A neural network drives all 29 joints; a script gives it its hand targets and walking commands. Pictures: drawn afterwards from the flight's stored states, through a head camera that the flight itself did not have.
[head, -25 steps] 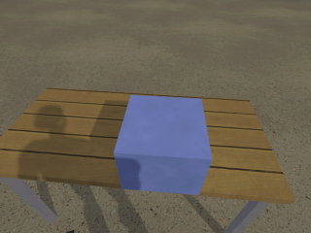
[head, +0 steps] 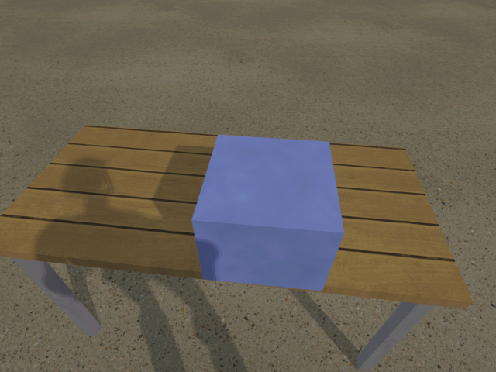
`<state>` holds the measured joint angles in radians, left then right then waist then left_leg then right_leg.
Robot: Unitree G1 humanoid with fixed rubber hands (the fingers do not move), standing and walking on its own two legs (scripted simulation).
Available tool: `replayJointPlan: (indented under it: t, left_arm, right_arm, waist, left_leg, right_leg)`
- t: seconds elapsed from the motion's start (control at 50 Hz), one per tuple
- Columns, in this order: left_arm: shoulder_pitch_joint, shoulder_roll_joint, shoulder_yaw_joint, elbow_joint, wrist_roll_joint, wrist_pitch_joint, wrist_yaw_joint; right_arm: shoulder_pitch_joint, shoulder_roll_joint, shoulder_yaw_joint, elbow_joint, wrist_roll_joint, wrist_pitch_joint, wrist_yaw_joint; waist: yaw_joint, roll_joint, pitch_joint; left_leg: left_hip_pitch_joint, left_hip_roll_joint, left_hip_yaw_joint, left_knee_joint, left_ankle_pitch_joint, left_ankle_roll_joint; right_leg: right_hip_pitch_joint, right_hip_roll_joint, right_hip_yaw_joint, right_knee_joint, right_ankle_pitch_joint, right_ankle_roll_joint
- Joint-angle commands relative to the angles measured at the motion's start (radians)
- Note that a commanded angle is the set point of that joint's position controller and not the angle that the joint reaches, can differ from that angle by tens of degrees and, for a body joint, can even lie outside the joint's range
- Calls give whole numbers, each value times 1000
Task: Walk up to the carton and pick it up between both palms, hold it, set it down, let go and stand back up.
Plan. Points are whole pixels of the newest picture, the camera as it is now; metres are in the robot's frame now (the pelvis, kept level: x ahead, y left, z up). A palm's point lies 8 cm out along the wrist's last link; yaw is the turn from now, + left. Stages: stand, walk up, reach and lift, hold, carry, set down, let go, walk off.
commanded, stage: stand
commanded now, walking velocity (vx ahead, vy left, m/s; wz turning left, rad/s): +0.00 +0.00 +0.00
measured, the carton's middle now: (267, 209) +0.49 -0.02 -0.03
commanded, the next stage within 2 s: none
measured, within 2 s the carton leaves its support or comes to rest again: neither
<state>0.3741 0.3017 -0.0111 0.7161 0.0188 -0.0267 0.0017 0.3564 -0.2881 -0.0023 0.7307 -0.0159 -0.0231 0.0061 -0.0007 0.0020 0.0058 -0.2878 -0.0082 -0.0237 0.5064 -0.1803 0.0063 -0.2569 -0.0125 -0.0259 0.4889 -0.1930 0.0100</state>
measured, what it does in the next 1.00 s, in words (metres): stands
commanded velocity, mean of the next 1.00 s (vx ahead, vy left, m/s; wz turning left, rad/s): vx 0.00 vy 0.00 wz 0.00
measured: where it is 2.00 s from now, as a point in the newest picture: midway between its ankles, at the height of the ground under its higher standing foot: outside the picture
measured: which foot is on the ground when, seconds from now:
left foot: down 0.00-1.00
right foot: down 0.00-1.00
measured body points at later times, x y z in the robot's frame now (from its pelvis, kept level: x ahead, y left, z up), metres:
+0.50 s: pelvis +0.02 -0.01 +0.00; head +0.02 -0.01 +0.45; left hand +0.11 +0.25 -0.11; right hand +0.10 -0.27 -0.11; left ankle +0.06 +0.11 -0.74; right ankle +0.04 -0.13 -0.74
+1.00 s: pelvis +0.03 -0.01 +0.00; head +0.03 -0.01 +0.45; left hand +0.12 +0.26 -0.11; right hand +0.13 -0.28 -0.11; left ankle +0.06 +0.11 -0.74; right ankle +0.04 -0.13 -0.74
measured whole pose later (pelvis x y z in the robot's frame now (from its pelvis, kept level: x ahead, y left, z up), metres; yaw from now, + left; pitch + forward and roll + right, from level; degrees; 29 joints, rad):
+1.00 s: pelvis +0.03 -0.01 +0.00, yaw +1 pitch -2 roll +0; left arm 0.31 0.29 -0.02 0.73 0.01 -0.01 0.01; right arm 0.33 -0.28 0.00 0.71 -0.01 -0.01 -0.01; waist 0.00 0.00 0.01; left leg -0.24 0.00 -0.06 0.51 -0.23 -0.01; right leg -0.20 0.00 -0.03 0.49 -0.26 -0.01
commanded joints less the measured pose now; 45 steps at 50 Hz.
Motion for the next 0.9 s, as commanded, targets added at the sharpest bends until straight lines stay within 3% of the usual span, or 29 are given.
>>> replayJointPlan:
  t: [0.0,0.1,0.14,0.2,0.32,0.38,0.48,0.6,0.68,0.72,0.78,0.86,0.88]
  left_arm:
    - [0,96,29,-61,-4,-12,3]
    - [24,105,34,-63,-3,-9,3]
    - [14,104,31,-62,-5,-9,4]
    - [8,102,30,-63,-5,-11,6]
    - [7,100,27,-67,-7,-6,6]
    - [-5,119,27,-67,-12,-8,8]
    - [-20,102,20,-72,-12,-8,9]
    - [-34,101,25,-62,-11,-1,12]
    - [-43,100,27,-64,-13,0,11]
    - [-56,101,27,-68,-14,0,10]
    - [-49,101,23,-62,-16,-2,12]
    - [-56,107,33,-57,-10,2,12]
    - [-53,109,31,-53,-11,3,13]
  right_arm:
    - [0,-131,-31,-60,2,-14,-5]
    - [2,-124,-24,-66,2,-6,-7]
    - [1,-118,-29,-62,4,-8,-7]
    - [21,-115,-29,-57,1,-10,-7]
    - [4,-113,-23,-64,5,-3,-11]
    - [15,-98,-19,-62,6,-6,-9]
    - [6,-110,-20,-61,6,-10,-13]
    - [-6,-106,-22,-63,6,0,-16]
    - [0,-102,-20,-69,8,-3,-17]
    - [-3,-112,-22,-72,8,-4,-19]
    - [-11,-109,-25,-76,9,-5,-18]
    - [-14,-101,-21,-73,9,2,-19]
    - [-15,-101,-23,-72,9,2,-18]
  waist:
    - [1,23,48]
    - [2,16,60]
    - [0,-12,78]
    - [-10,-6,47]
    - [-1,23,61]
    - [-3,-24,7]
    - [0,14,-3]
    - [5,22,25]
    - [1,-21,33]
    - [-1,1,29]
    - [1,-12,5]
    - [4,27,36]
    - [4,8,30]
  left_leg:
    - [-85,91,-133,-160,-294,20]
    - [-67,88,-142,-140,-288,25]
    - [-79,85,-134,-131,-244,24]
    - [-27,79,-124,-105,-154,20]
    - [-48,82,-128,-112,-169,16]
    - [-15,74,-118,-87,-85,13]
    - [16,89,-125,-72,28,13]
    - [3,82,-127,-83,-21,16]
    - [5,90,-127,-86,19,17]
    - [11,89,-127,-84,36,15]
    - [43,87,-123,-77,68,15]
    - [25,77,-119,-83,12,16]
    - [33,80,-123,-83,4,16]
  right_leg:
    - [-6,-64,103,-95,-194,-19]
    - [-40,-70,121,-101,-225,-23]
    - [-38,-69,120,-102,-195,-24]
    - [-46,-77,128,-100,-146,-25]
    - [-30,-78,123,-91,-142,-26]
    - [-2,-85,121,-99,-113,-28]
    - [24,-83,112,-73,-1,-28]
    - [13,-88,117,-89,-51,-31]
    - [30,-84,109,-77,4,-31]
    - [48,-86,111,-75,19,-35]
    - [38,-83,101,-75,25,-31]
    - [32,-91,107,-92,-15,-35]
    - [27,-88,105,-93,-24,-33]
